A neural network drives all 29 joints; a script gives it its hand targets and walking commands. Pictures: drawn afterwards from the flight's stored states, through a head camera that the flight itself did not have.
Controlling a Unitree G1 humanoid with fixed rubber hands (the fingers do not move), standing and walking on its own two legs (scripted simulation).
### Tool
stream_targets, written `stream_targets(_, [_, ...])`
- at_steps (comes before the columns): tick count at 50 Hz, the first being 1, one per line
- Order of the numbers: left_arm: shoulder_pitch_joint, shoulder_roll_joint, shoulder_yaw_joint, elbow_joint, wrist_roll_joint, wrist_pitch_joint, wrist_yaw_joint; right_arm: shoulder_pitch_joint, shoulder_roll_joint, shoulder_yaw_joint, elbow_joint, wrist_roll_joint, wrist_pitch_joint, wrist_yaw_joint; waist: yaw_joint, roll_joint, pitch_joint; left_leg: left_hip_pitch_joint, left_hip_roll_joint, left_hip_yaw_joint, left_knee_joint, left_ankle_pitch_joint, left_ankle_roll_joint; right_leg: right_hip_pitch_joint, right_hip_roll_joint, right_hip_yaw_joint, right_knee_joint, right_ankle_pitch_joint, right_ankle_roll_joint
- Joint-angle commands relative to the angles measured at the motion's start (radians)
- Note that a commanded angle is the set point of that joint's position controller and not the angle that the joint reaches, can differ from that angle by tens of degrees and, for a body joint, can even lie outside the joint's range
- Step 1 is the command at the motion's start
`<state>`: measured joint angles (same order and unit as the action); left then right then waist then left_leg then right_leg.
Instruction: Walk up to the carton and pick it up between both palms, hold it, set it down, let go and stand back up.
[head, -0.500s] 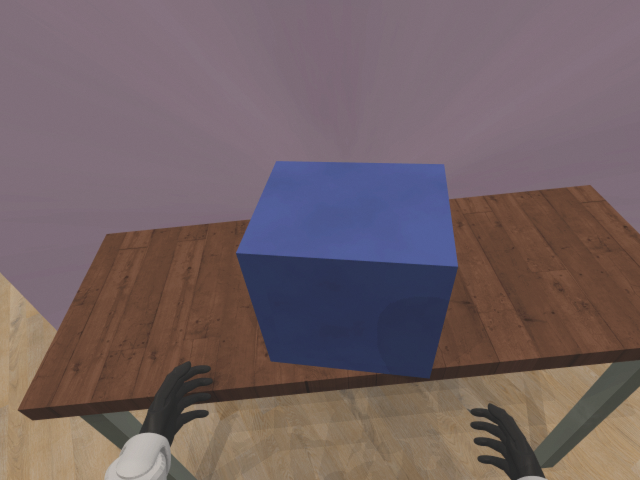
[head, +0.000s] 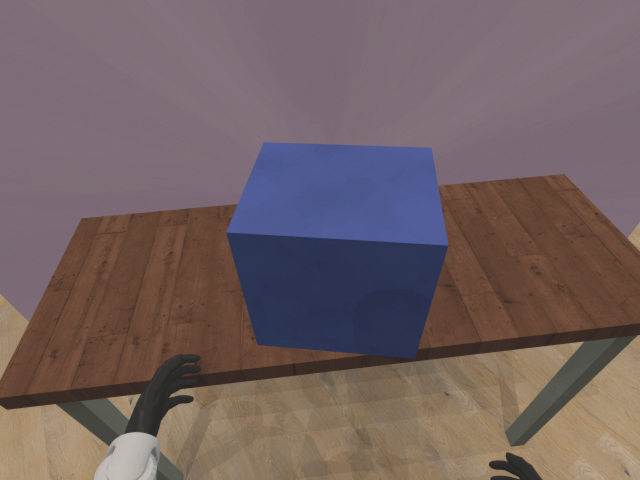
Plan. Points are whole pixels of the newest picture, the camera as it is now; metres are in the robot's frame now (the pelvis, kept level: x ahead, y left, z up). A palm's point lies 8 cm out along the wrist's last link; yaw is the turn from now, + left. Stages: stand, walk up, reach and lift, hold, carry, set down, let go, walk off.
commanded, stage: stand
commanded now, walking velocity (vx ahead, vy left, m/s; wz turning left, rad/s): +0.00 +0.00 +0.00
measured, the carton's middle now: (339, 251) +0.43 -0.02 +0.06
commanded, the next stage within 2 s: none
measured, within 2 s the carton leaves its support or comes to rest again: neither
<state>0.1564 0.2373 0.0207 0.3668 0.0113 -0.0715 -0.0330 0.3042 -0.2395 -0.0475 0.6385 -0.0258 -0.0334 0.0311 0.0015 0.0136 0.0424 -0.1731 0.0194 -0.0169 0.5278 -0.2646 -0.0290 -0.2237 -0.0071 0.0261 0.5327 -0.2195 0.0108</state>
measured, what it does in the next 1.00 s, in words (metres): stands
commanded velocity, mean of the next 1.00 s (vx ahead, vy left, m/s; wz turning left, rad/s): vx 0.00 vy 0.00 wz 0.00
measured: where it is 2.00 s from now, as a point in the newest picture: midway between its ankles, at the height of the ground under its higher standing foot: outside the picture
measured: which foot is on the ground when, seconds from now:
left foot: down 0.00-1.00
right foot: down 0.00-1.00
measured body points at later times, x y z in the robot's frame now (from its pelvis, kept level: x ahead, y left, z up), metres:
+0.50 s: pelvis +0.00 +0.01 -0.01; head -0.03 +0.01 +0.44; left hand +0.22 +0.23 -0.01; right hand +0.09 -0.24 -0.12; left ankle +0.02 +0.14 -0.73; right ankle +0.05 -0.13 -0.73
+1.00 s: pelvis +0.02 +0.00 -0.01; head +0.03 +0.02 +0.44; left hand +0.05 +0.25 -0.15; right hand +0.13 -0.25 -0.11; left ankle +0.02 +0.14 -0.73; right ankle +0.05 -0.13 -0.73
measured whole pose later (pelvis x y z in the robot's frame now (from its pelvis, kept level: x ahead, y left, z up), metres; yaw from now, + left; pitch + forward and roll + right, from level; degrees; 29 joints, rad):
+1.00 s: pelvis +0.02 +0.00 -0.01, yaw +3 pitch -3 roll -1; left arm 0.37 0.26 0.01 0.73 0.02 -0.01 -0.01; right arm 0.30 -0.23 -0.01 0.72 -0.01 -0.01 0.02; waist 0.02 -0.05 0.08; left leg -0.26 0.02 -0.08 0.63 -0.33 -0.04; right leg -0.27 -0.01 -0.04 0.60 -0.29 0.00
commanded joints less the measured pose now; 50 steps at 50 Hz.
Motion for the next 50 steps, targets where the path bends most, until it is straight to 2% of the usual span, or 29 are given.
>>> stream_targets(1, [0.053,0.173,0.07,0.05,0.029,0.028,0.021,-0.05,-0.159,-0.044,-0.08,0.011,-0.05,0.015,0.021,-0.08,-0.034,-0.166,0.041,-0.087,-0.138,-0.093,0.055,0.041,-0.074,0.088,-0.132,-0.13,-0.037])
stream_targets(10, [0.104,0.176,0.05,0.057,0.016,0.022,0.036,0.015,-0.168,-0.04,-0.04,0.008,-0.026,0.026,0.006,-0.08,0.077,-0.283,0.038,-0.123,-0.157,-0.184,0.055,-0.004,-0.075,0.071,-0.11,-0.176,-0.037])
stream_targets(15, [0.12,0.182,0.045,0.067,0.013,0.021,0.043,0.034,-0.17,-0.038,-0.037,0.009,-0.022,0.023,0.004,-0.08,0.098,-0.297,0.035,-0.134,-0.152,-0.195,0.05,-0.025,-0.076,0.069,-0.107,-0.19,-0.036])
stream_targets(32, [0.1,0.184,0.039,0.08,0.01,0.016,0.049,0.006,-0.155,-0.03,-0.054,0.012,-0.017,0.02,-0.003,-0.087,0.03,-0.22,0.036,-0.14,-0.085,-0.084,0.044,-0.04,-0.095,0.06,-0.106,-0.148,-0.038])
stream_targets(37, [0.088,0.182,0.04,0.133,0.011,0.015,0.042,0.005,-0.159,-0.025,-0.046,0.016,-0.019,0.007,-0.013,-0.037,-0.029,-0.163,0.038,-0.13,-0.068,-0.049,0.045,-0.019,-0.095,0.067,-0.098,-0.101,-0.043])
stream_targets(44, [0.147,0.178,0.038,0.215,0.01,0.017,0.034,-0.019,-0.158,-0.015,-0.039,0.016,-0.012,-0.011,-0.006,0.05,-0.07,-0.097,0.041,-0.123,-0.045,0.046,0.056,-0.007,-0.087,0.061,-0.076,0.016,-0.04])
stream_targets(50, [0.193,0.182,0.037,0.265,0.009,0.026,0.037,-0.014,-0.166,-0.009,-0.032,0.018,0.0,-0.024,-0.002,0.04,-0.051,-0.079,0.045,-0.12,-0.023,0.11,0.061,-0.013,-0.085,0.054,-0.075,0.077,-0.04])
